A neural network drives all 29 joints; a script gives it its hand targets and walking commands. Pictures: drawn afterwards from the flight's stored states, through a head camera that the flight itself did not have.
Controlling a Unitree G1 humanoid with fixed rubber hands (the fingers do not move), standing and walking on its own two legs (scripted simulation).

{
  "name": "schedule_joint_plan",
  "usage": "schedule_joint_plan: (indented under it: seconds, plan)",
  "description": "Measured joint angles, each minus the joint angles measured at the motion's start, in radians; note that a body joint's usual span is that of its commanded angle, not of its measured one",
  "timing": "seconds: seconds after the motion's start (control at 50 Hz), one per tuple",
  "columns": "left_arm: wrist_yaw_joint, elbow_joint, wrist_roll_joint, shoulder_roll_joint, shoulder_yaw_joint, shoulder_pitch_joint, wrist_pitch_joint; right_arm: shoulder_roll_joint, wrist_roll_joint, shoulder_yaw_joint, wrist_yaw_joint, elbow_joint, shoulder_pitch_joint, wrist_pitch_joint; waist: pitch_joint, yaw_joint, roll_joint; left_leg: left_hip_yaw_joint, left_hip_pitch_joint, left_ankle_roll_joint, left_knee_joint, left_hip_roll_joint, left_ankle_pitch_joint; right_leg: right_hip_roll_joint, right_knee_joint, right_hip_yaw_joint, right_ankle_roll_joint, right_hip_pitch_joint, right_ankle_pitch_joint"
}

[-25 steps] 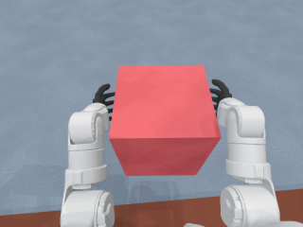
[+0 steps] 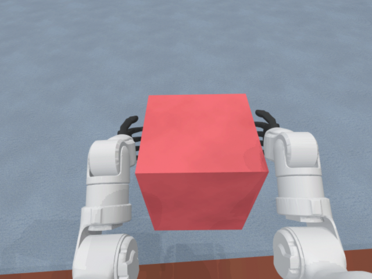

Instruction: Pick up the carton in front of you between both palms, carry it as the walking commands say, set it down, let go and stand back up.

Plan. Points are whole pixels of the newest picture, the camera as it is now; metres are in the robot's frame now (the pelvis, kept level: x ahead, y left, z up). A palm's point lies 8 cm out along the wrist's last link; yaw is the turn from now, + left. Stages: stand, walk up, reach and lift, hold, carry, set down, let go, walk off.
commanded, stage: carry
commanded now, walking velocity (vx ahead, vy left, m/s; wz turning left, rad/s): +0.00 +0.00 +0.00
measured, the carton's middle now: (197, 165) +0.35 +0.00 +0.05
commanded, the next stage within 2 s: none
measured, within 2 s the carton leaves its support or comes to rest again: neither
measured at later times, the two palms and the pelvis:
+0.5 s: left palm (127, 155) +0.32 +0.14 +0.13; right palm (282, 149) +0.32 -0.16 +0.13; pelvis -0.03 -0.01 +0.00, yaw +0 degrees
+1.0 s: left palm (125, 159) +0.31 +0.14 +0.13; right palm (282, 153) +0.31 -0.15 +0.13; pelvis -0.03 -0.01 +0.00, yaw +0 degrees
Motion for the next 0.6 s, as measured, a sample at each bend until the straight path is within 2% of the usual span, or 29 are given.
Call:
schedule_joint_plan:
  seconds: [0.34,0.6]
  plan:
    - [0.000,0.080,0.006,0.001,0.004,-0.013,0.003,-0.016,0.008,0.006,0.000,0.085,-0.012,0.001,-0.046,-0.013,-0.002,-0.001,-0.004,-0.005,-0.021,-0.001,0.040,0.000,-0.047,-0.003,-0.007,0.010,0.052]
    - [-0.001,0.080,0.002,0.005,0.003,-0.014,0.004,-0.017,0.007,0.011,0.001,0.087,-0.016,0.003,-0.042,-0.008,-0.003,0.000,-0.024,-0.007,-0.019,-0.003,0.055,-0.003,-0.058,-0.003,-0.011,-0.003,0.073]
